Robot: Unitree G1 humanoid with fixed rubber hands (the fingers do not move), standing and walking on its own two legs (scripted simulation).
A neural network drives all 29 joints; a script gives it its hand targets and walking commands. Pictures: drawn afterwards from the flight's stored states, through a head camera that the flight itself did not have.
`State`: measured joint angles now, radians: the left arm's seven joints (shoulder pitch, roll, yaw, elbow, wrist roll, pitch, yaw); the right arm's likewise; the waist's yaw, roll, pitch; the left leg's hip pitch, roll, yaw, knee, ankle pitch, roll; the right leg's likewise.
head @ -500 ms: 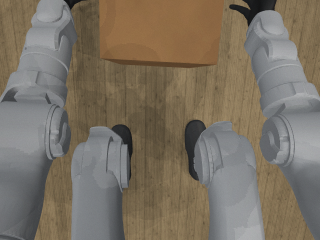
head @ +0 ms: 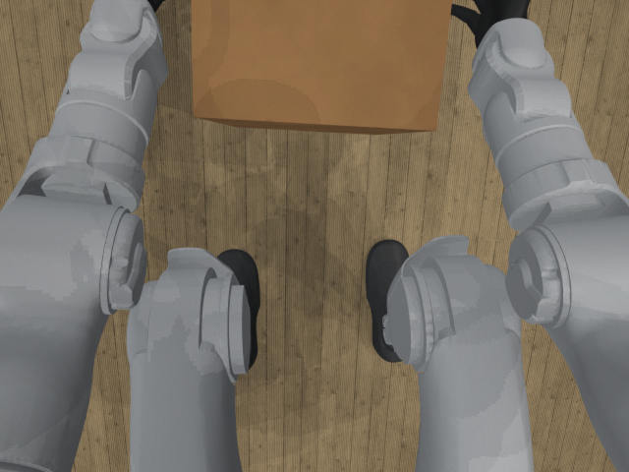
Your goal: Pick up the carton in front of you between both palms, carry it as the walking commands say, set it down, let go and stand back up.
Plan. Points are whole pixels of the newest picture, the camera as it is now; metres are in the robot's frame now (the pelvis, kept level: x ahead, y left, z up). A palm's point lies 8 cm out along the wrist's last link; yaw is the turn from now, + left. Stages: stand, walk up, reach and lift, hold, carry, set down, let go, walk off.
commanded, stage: reach and lift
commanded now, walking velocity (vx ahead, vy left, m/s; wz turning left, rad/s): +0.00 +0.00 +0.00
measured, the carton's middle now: (315, 35) +0.53 +0.00 -0.25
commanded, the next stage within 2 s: none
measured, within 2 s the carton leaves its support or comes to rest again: leaves its support in 0.38 s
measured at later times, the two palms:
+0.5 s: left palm out of the picture +0.54 +0.14 -0.15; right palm (499, 0) +0.53 -0.16 -0.14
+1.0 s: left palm out of the picture +0.50 +0.15 +0.05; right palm out of the picture +0.49 -0.15 +0.06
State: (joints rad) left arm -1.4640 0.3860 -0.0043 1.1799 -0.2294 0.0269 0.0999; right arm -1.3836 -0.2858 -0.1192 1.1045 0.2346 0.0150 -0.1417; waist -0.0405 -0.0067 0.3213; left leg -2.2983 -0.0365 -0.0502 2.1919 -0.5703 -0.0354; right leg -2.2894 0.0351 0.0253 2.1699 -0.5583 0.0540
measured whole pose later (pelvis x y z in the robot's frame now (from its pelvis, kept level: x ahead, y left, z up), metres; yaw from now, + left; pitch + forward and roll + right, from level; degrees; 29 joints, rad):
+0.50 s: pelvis +0.00 +0.00 +0.00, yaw +0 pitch +38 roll -1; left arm -1.37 0.27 0.09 1.00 -0.12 0.19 0.16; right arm -1.29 -0.18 -0.27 0.89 0.12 0.20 -0.18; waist -0.04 -0.02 0.23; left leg -2.29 -0.07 -0.06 2.21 -0.59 -0.05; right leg -2.29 0.08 0.06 2.20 -0.58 0.08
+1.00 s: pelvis -0.01 +0.00 +0.11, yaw +1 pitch +43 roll -1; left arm -1.11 0.04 0.45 0.80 0.22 0.35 0.05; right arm -1.05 0.01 -0.52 0.70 -0.22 0.36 -0.06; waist -0.02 0.01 -0.16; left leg -2.05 -0.12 -0.09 1.78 -0.48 -0.07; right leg -2.04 0.11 0.09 1.77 -0.48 0.08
